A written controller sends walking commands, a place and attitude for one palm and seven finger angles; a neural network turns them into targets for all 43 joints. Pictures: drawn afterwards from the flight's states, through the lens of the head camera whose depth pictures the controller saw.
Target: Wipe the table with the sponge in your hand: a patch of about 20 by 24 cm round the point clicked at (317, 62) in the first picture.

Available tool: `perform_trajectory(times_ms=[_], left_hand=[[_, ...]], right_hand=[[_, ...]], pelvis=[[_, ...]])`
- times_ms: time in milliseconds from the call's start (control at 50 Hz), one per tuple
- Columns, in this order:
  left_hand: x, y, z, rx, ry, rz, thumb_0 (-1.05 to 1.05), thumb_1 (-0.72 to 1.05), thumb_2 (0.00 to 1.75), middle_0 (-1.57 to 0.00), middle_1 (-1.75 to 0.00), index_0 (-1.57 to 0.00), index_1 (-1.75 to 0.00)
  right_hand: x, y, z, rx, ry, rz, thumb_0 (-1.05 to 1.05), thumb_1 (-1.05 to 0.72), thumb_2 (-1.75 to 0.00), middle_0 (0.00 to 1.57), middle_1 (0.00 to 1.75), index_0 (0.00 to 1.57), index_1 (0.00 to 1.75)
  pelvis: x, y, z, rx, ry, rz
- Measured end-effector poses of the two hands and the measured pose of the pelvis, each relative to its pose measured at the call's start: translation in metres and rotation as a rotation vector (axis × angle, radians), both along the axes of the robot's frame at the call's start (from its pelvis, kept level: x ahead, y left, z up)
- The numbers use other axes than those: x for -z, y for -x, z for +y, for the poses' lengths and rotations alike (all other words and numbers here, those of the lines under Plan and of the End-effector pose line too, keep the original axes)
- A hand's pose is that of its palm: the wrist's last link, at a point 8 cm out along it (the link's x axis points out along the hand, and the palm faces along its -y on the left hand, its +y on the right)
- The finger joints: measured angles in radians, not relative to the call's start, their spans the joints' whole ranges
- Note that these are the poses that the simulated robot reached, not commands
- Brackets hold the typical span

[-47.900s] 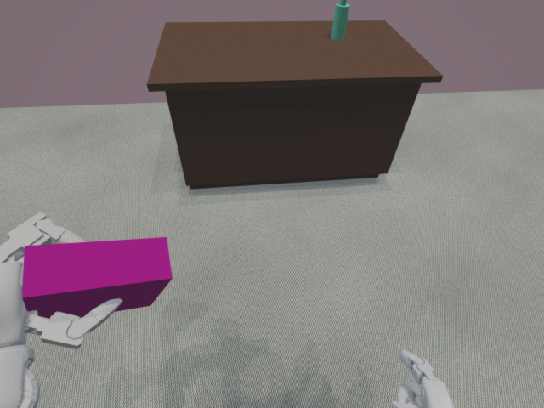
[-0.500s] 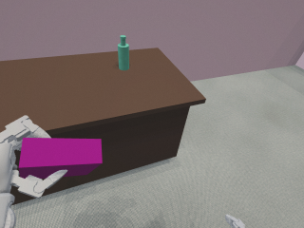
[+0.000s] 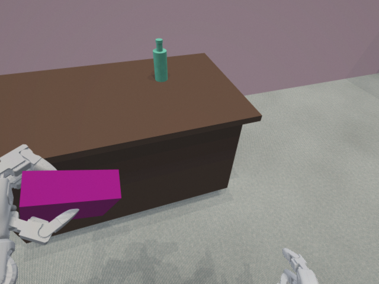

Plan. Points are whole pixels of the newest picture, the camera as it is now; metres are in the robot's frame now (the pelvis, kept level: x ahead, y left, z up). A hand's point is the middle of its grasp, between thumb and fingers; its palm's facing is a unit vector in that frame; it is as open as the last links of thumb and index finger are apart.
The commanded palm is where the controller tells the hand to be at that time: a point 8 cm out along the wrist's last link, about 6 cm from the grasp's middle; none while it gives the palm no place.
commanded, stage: stand and wait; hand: left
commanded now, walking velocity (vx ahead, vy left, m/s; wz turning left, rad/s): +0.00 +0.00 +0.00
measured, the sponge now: (84, 196) +0.23 +0.20 +0.14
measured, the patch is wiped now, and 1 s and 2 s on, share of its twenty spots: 1.00 1.00 1.00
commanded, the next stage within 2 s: none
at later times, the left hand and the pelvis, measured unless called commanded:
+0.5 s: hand (37, 182) +0.23 +0.27 +0.16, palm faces +0.39 -0.86 -0.33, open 9.3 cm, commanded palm +0.18 +0.31 +0.19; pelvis +0.02 +0.03 +0.02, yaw -1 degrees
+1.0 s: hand (25, 173) +0.25 +0.30 +0.17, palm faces +0.39 -0.86 -0.31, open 9.3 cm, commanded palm +0.20 +0.33 +0.19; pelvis +0.03 +0.05 +0.02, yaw -1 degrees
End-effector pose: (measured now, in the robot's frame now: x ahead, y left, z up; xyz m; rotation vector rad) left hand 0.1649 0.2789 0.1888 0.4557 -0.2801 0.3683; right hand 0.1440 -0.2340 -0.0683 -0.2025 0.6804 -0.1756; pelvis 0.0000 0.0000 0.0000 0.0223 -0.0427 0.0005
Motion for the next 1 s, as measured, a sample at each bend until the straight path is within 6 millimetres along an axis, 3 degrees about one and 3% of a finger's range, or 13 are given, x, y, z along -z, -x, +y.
perform_trajectory(times_ms=[220, 580, 800, 1000], left_hand=[[0.010, -0.006, -0.002, 0.001, 0.071, 0.047, -0.01, -0.48, 1.10, -0.82, -1.44, -0.84, -1.42], [0.012, -0.032, 0.034, 0.002, 0.087, 0.057, -0.01, -0.48, 1.10, -0.82, -1.44, -0.84, -1.42], [0.012, -0.037, 0.053, -0.011, 0.093, 0.049, -0.01, -0.48, 1.10, -0.82, -1.44, -0.84, -1.42], [0.010, -0.042, 0.056, -0.005, 0.092, 0.043, -0.01, -0.48, 1.09, -0.82, -1.44, -0.84, -1.43]], right_hand=[[-0.007, -0.013, 0.004, -0.045, 0.018, 0.038, 0.02, -0.90, -0.90, 0.20, 0.30, 0.20, 0.30], [-0.028, -0.042, 0.035, -0.038, 0.036, -0.013, 0.02, -0.90, -0.90, 0.20, 0.30, 0.20, 0.30], [-0.026, -0.050, 0.057, -0.055, 0.024, 0.003, 0.02, -0.90, -0.90, 0.20, 0.30, 0.20, 0.30], [-0.023, -0.052, 0.063, -0.052, 0.020, 0.022, 0.02, -0.90, -0.90, 0.20, 0.30, 0.21, 0.30]], pelvis=[[-0.009, -0.007, 0.003, -0.008, 0.028, 0.020], [-0.016, -0.025, 0.034, 0.014, 0.031, 0.024], [-0.017, -0.030, 0.048, 0.016, 0.037, 0.027], [-0.017, -0.034, 0.054, 0.016, 0.037, 0.030]])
